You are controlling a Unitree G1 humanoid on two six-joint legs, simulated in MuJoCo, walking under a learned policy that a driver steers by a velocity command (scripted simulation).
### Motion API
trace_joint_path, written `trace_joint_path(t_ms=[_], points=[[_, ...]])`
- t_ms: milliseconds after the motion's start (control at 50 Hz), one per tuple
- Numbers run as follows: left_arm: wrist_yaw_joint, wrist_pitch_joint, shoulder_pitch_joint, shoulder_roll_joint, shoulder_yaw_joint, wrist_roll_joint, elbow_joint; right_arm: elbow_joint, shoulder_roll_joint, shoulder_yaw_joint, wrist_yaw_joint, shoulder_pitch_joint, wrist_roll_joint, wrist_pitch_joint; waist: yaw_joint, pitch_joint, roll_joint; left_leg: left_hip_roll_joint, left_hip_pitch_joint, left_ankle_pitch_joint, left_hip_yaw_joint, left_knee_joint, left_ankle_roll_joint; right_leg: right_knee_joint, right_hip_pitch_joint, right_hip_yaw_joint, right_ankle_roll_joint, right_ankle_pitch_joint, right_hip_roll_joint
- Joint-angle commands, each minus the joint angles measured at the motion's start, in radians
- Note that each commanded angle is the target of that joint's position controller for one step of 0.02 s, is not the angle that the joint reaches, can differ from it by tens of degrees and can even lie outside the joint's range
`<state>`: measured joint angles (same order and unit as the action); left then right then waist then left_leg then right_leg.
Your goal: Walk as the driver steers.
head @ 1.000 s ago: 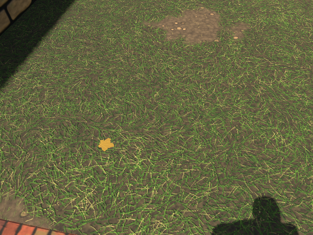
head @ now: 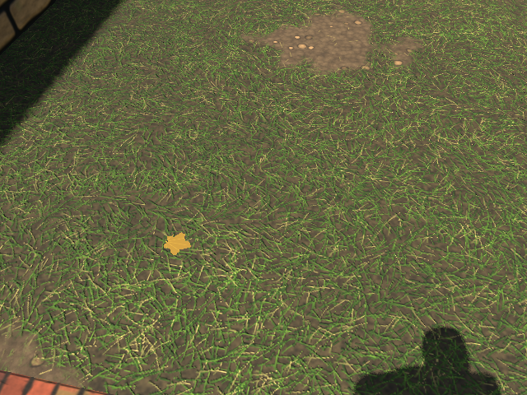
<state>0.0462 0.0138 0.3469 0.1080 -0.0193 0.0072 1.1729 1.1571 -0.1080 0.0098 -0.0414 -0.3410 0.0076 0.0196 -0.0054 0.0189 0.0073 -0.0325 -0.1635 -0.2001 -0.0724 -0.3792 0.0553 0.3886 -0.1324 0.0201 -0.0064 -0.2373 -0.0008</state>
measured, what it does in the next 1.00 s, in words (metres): walks ahead: right foot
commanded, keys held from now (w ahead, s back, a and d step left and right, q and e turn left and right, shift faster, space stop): no key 0.58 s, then w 0.42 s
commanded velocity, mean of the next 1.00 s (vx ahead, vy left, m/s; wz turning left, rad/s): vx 0.11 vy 0.00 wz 0.00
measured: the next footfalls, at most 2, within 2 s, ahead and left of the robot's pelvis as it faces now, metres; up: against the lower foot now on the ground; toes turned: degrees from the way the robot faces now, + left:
right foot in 0.94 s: +0.13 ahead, -0.13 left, +0.00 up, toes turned -5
left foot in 1.42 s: +0.48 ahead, +0.02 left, +0.00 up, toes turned +4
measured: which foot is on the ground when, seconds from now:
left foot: down 0.00-0.94, up 0.96-1.00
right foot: down 0.00-0.66, up 0.68-0.92, down 0.94-1.00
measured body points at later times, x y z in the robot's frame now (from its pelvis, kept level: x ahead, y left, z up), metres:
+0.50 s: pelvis +0.01 +0.01 +0.00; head +0.02 +0.01 +0.45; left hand -0.04 +0.20 -0.17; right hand -0.03 -0.20 -0.16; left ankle +0.01 +0.08 -0.74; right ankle -0.02 -0.12 -0.74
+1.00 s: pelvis +0.09 -0.05 -0.01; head +0.09 -0.07 +0.44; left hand +0.11 +0.19 -0.15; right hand +0.02 -0.27 -0.17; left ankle +0.01 +0.07 -0.71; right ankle +0.09 -0.12 -0.75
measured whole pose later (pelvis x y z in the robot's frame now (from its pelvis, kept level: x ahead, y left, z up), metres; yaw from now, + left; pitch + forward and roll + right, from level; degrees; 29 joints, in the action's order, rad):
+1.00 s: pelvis +0.09 -0.05 -0.01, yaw +0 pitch +0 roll +0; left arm 0.00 0.07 0.33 0.14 0.04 0.03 1.04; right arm 1.13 -0.18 -0.05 0.00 -0.44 0.03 0.04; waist 0.00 -0.01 -0.04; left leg 0.01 -0.23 -0.44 -0.03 -0.78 0.09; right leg 0.52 -0.25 0.11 -0.07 -0.28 0.01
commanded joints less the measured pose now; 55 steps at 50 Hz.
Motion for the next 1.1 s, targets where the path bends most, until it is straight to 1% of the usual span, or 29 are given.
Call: trace_joint_path(t_ms=[20,580,600,620,640,660,680,700,720,740,760,780,800,820,860,880,900,920,940,960,980,1000,1020,1040,1060,1080,1100], points=[[0.002,0.002,0.09,0.058,0.007,0.0,0.001,-0.002,-0.065,-0.009,-0.002,-0.086,0.0,0.003,0.0,0.078,-0.005,0.129,-0.011,0.058,0.136,0.085,0.006,-0.068,-0.068,-0.086,-0.031,0.09,-0.091],[0.003,0.001,0.099,0.052,0.01,0.0,0.005,-0.007,-0.06,-0.011,-0.003,-0.098,0.0,0.009,0.0,0.08,-0.004,0.128,0.01,0.112,0.136,0.081,0.011,-0.06,-0.053,-0.08,-0.022,0.111,-0.095],[0.003,0.001,0.106,0.048,0.009,0.002,0.007,-0.005,-0.059,-0.011,-0.003,-0.105,0.0,0.008,-0.002,0.061,-0.008,0.121,0.02,0.029,0.138,0.093,0.014,-0.061,-0.048,-0.074,-0.024,0.059,-0.085],[0.003,0.0,0.105,0.052,0.012,0.005,0.005,-0.006,-0.073,-0.017,-0.003,-0.106,0.0,0.005,-0.004,0.068,-0.021,0.114,0.015,-0.079,0.147,0.103,0.022,-0.043,-0.064,-0.058,-0.028,-0.013,-0.065],[0.001,-0.002,0.104,0.057,0.016,0.009,-0.002,-0.008,-0.098,-0.028,-0.002,-0.113,-0.001,-0.001,-0.008,0.077,-0.048,0.115,0.007,-0.231,0.17,0.114,0.042,0.007,-0.094,-0.028,-0.036,-0.122,-0.033],[-0.004,-0.003,0.093,0.057,0.019,0.016,-0.016,-0.006,-0.123,-0.041,-0.001,-0.136,-0.001,-0.009,-0.019,0.097,-0.081,0.138,0.005,-0.415,0.22,0.137,0.073,0.076,-0.161,0.002,-0.044,-0.228,-0.002],[-0.01,-0.004,0.066,0.053,0.021,0.025,-0.036,-0.001,-0.14,-0.051,0.002,-0.177,0.001,-0.014,-0.04,0.136,-0.107,0.196,0.01,-0.567,0.301,0.186,0.111,0.158,-0.255,0.033,-0.05,-0.281,0.018],[-0.018,-0.001,0.036,0.039,0.019,0.035,-0.058,0.007,-0.154,-0.061,0.005,-0.217,0.003,-0.018,-0.057,0.167,-0.133,0.273,0.008,-0.669,0.396,0.24,0.155,0.24,-0.317,0.07,-0.053,-0.277,0.018],[-0.025,0.005,0.003,0.035,0.019,0.04,-0.082,0.011,-0.153,-0.066,0.007,-0.234,0.006,-0.017,-0.067,0.194,-0.14,0.331,-0.028,-0.68,0.469,0.283,0.192,0.323,-0.344,0.064,-0.058,-0.246,-0.01],[-0.032,0.013,-0.029,0.045,0.024,0.038,-0.105,0.008,-0.15,-0.068,0.009,-0.233,0.015,-0.011,-0.066,0.202,-0.125,0.361,-0.036,-0.632,0.504,0.309,0.214,0.402,-0.382,0.042,-0.061,-0.252,-0.031],[-0.039,0.022,-0.045,0.055,0.03,0.035,-0.122,0.0,-0.157,-0.071,0.011,-0.22,0.021,-0.003,-0.056,0.189,-0.097,0.372,-0.017,-0.569,0.506,0.316,0.223,0.46,-0.419,0.02,-0.064,-0.257,-0.048],[-0.047,0.031,-0.042,0.059,0.035,0.031,-0.131,-0.011,-0.165,-0.074,0.012,-0.194,0.021,0.007,-0.036,0.166,-0.075,0.368,-0.004,-0.51,0.479,0.309,0.216,0.469,-0.427,0.007,-0.066,-0.241,-0.061],[-0.052,0.039,-0.037,0.062,0.039,0.026,-0.138,-0.023,-0.164,-0.074,0.013,-0.164,0.016,0.015,-0.017,0.146,-0.065,0.346,-0.004,-0.447,0.429,0.298,0.196,0.437,-0.404,0.007,-0.065,-0.217,-0.065],[-0.056,0.045,-0.035,0.061,0.043,0.021,-0.142,-0.033,-0.161,-0.073,0.014,-0.138,0.012,0.022,-0.004,0.128,-0.066,0.315,-0.018,-0.386,0.371,0.286,0.175,0.392,-0.358,0.02,-0.062,-0.191,-0.056],[-0.059,0.048,-0.017,0.053,0.048,0.015,-0.148,-0.047,-0.166,-0.075,0.014,-0.103,0.005,0.032,0.018,0.11,-0.093,0.264,-0.079,-0.323,0.276,0.252,0.152,0.277,-0.232,0.055,-0.06,-0.148,-0.028],[-0.059,0.048,0.012,0.044,0.049,0.012,-0.143,-0.05,-0.17,-0.077,0.015,-0.09,0.0,0.033,0.036,0.108,-0.097,0.245,-0.129,-0.33,0.239,0.222,0.146,0.197,-0.141,0.082,-0.06,-0.094,-0.01],[-0.056,0.048,0.067,0.038,0.052,0.009,-0.124,-0.052,-0.173,-0.079,0.017,-0.079,-0.005,0.033,0.059,0.106,-0.087,0.222,-0.2,-0.359,0.209,0.174,0.14,0.125,-0.024,0.113,-0.058,-0.034,0.016],[-0.052,0.049,0.133,0.047,0.059,0.01,-0.099,-0.056,-0.166,-0.078,0.02,-0.077,-0.001,0.033,0.08,0.101,-0.065,0.191,-0.272,-0.389,0.184,0.1,0.131,0.083,0.087,0.121,-0.055,-0.051,0.039],[-0.045,0.055,0.219,0.078,0.07,0.017,-0.077,-0.07,-0.13,-0.068,0.023,-0.058,0.007,0.04,0.113,0.088,0.006,0.141,-0.364,-0.374,0.128,-0.047,0.107,0.015,0.209,0.034,-0.061,-0.123,-0.018],[-0.034,0.064,0.333,0.175,0.092,0.028,-0.068,-0.112,-0.044,-0.043,0.036,-0.029,0.003,0.05,0.153,0.052,0.253,0.022,-0.495,-0.314,-0.017,-0.404,0.053,-0.211,0.292,-0.37,-0.113,-0.431,-0.281],[-0.034,0.05,0.37,0.226,0.105,0.02,-0.049,-0.138,-0.088,-0.055,0.046,-0.022,0.025,0.049,0.131,0.099,0.271,-0.004,-0.617,-0.351,0.0,-0.632,0.063,-0.322,0.23,-0.651,-0.195,-0.657,-0.403],[-0.034,0.046,0.248,0.19,0.095,0.018,-0.083,-0.15,-0.122,-0.062,0.058,0.003,0.045,0.049,0.062,0.172,0.136,0.069,-0.624,-0.257,0.059,-0.735,0.069,-0.317,0.114,-0.619,-0.205,-0.636,-0.395],[-0.042,0.054,0.163,0.17,0.088,0.012,-0.113,-0.153,-0.111,-0.06,0.068,0.02,0.038,0.053,0.028,0.179,0.064,0.095,-0.602,-0.16,0.081,-0.738,0.065,-0.316,0.058,-0.512,-0.188,-0.504,-0.348],[-0.044,0.065,0.123,0.156,0.083,0.009,-0.128,-0.145,-0.097,-0.059,0.073,0.01,0.027,0.058,0.003,0.16,0.039,0.112,-0.56,-0.087,0.085,-0.712,0.051,-0.32,0.046,-0.408,-0.167,-0.343,-0.299],[-0.041,0.076,0.119,0.134,0.076,0.007,-0.13,-0.139,-0.104,-0.063,0.077,0.009,0.027,0.057,-0.007,0.137,0.03,0.119,-0.537,-0.041,0.074,-0.692,0.037,-0.319,0.061,-0.327,-0.153,-0.208,-0.266],[-0.038,0.084,0.138,0.118,0.07,0.007,-0.12,-0.135,-0.107,-0.066,0.079,0.01,0.028,0.051,-0.009,0.117,0.03,0.115,-0.529,-0.005,0.058,-0.686,0.026,-0.309,0.084,-0.257,-0.143,-0.082,-0.235],[-0.036,0.09,0.171,0.111,0.066,0.007,-0.106,-0.139,-0.106,-0.068,0.08,0.023,0.026,0.045,-0.007,0.105,0.039,0.112,-0.538,0.02,0.044,-0.68,0.02,-0.294,0.111,-0.209,-0.139,0.034,-0.218]])
Keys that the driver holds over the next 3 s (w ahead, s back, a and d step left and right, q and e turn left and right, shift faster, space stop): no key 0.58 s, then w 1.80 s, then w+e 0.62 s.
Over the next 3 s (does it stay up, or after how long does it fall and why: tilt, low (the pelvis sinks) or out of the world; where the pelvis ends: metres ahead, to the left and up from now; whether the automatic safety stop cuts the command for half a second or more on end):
stays up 1.18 -0.07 -0.01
